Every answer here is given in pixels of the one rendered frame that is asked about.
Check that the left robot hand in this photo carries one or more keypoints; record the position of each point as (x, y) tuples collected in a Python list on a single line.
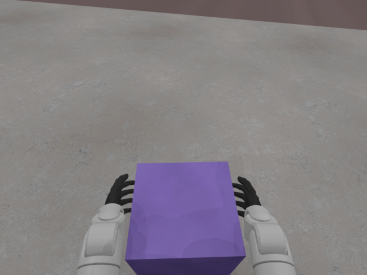
[(116, 192)]

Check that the robot left forearm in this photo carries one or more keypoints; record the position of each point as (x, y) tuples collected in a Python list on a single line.
[(101, 251)]

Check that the robot right forearm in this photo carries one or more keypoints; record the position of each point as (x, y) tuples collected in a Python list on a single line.
[(270, 251)]

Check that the carton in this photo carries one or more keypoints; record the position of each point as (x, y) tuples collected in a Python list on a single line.
[(184, 220)]

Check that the right robot hand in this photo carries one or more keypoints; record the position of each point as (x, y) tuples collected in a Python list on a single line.
[(249, 195)]

